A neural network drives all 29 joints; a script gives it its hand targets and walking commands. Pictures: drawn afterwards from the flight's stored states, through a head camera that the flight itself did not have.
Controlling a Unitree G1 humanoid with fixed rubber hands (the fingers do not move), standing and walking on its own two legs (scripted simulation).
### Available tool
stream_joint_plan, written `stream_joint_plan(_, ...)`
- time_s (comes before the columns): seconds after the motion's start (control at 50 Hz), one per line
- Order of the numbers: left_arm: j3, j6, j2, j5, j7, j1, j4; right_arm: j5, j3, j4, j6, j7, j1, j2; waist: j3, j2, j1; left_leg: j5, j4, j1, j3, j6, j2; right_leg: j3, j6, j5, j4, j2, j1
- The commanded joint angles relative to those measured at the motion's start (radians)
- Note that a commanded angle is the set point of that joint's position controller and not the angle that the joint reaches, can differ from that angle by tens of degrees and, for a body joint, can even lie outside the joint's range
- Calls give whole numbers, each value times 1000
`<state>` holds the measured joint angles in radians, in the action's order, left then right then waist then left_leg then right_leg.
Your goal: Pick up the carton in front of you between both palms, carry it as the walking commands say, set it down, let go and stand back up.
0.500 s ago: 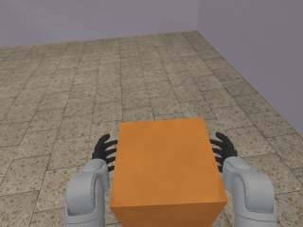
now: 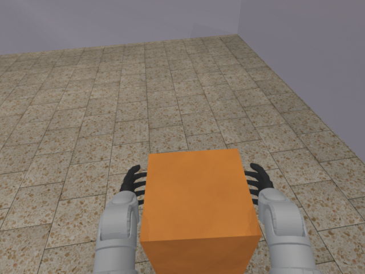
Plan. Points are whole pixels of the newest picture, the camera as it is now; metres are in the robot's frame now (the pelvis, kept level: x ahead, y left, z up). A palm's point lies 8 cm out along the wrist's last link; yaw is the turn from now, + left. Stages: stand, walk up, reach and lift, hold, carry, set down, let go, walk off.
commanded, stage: carry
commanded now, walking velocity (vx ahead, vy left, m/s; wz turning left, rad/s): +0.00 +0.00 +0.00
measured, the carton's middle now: (197, 216) +0.28 +0.00 -0.03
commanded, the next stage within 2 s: hold in 0.42 s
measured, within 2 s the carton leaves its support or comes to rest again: neither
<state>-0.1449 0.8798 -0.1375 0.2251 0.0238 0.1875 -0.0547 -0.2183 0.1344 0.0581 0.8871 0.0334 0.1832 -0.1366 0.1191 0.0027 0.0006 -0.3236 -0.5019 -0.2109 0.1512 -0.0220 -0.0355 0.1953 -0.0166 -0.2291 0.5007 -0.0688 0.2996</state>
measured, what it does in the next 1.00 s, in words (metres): shifts its weight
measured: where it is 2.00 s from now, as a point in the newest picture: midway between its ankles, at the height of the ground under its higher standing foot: outside the picture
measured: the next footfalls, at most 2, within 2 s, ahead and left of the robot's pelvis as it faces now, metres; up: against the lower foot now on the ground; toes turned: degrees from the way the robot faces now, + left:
none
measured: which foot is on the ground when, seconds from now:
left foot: down 0.00-1.00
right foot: down 0.00-1.00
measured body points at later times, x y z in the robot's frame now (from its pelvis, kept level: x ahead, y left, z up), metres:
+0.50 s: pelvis -0.01 +0.00 +0.01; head -0.03 +0.00 +0.46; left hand +0.29 +0.16 +0.04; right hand +0.29 -0.15 +0.04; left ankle -0.04 +0.10 -0.74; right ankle +0.02 -0.11 -0.74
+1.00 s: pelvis -0.06 -0.02 -0.01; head -0.07 -0.03 +0.44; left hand +0.28 +0.16 +0.04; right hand +0.30 -0.14 +0.03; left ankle -0.04 +0.10 -0.74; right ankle +0.02 -0.12 -0.74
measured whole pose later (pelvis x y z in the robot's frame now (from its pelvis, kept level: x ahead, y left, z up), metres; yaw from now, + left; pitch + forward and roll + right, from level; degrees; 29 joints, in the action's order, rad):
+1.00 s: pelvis -0.06 -0.02 -0.01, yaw +5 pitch -8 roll +0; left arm -0.57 0.55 -0.19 0.48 -0.05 0.64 -0.60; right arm -0.45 0.53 0.54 0.60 -0.03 0.61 -0.19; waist -0.13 0.02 0.01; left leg -0.28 -0.59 -0.16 -0.08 -0.01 0.04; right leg -0.04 -0.02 -0.21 0.56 0.05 0.21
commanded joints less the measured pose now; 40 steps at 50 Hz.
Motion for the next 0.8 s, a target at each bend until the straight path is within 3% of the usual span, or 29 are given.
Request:
stream_joint_plan(0.0, 471, -95, -808, -210, -192, 418, -39, 217, -470, 8, -107, -204, 458, -797, 163, 2, -1, 212, 94, -15, -114, -11, -122, -122, -4, 183, -59, -104, -118)
stream_joint_plan(0.08, 419, -191, -828, -177, -213, 471, -141, 178, -420, 111, -203, -223, 511, -820, 174, 1, -3, 192, 99, -15, -117, -13, -120, -124, -6, 171, -60, -103, -120)
stream_joint_plan(0.16, 430, -245, -876, -178, -229, 509, -179, 174, -428, 149, -258, -238, 544, -864, 194, 1, -2, 204, 93, -5, -117, -15, -120, -123, -6, 182, -55, -104, -125)
stream_joint_plan(0.28, 502, -209, -915, -215, -230, 477, -112, 216, -501, 79, -223, -238, 514, -902, 224, -1, 1, 265, 72, 10, -110, -14, -121, -118, -4, 234, -41, -107, -136)
stream_joint_plan(0.4, 480, -172, -882, -202, -224, 442, -105, 210, -485, 70, -185, -233, 487, -871, 207, 0, 0, 274, 70, -3, -110, -13, -122, -117, -2, 240, -40, -107, -129)
stream_joint_plan(0.42, 451, -170, -919, -206, -228, 363, -112, 214, -472, 48, -176, -235, 386, -904, 90, 51, -5, 590, 130, 63, -272, -2, 86, -270, -21, 441, -80, 149, -348)
stream_joint_plan(0.44, 453, -185, -870, -187, -218, 362, -90, 211, -464, 6, -193, -223, 402, -856, 155, 53, 1, 594, 136, 119, -282, 1, 69, -286, -23, 410, -101, 139, -375)
stream_joint_plan(0.46, 436, -189, -877, -168, -217, 379, -79, 201, -478, -7, -190, -227, 441, -861, 130, 25, -20, 578, 135, 141, -273, 7, 78, -286, -10, 438, -105, 143, -353)
stream_joint_plan(0.5, 439, -198, -878, -177, -217, 404, -87, 198, -465, 10, -198, -222, 438, -862, 137, 27, -9, 588, 142, 121, -274, 16, 88, -293, 1, 497, -100, 146, -410)
stream_joint_plan(0.52, 430, -202, -873, -171, -216, 408, -112, 206, -471, 12, -202, -226, 467, -851, 143, 59, -11, 507, 168, 134, -269, 18, 88, -285, 4, 435, -107, 152, -414)
stream_joint_plan(0.58, 432, -206, -891, -178, -226, 450, -137, 198, -469, 51, -203, -229, 484, -883, 135, 8, -5, 483, 163, 156, -265, 23, 98, -281, 13, 366, -127, 161, -385)
stream_joint_plan(0.7, 397, -197, -907, -169, -251, 516, -209, 160, -405, 141, -195, -242, 520, -900, 54, 12, 7, 263, 197, 80, -258, 14, 93, -271, 1, 200, -147, 151, -377)
stream_joint_plan(0.78, 298, -226, -906, -121, -271, 710, -333, 120, -311, 269, -213, -260, 704, -921, -31, 19, 3, -9, 200, -46, -247, -10, 81, -258, 0, 1, -121, 144, -362)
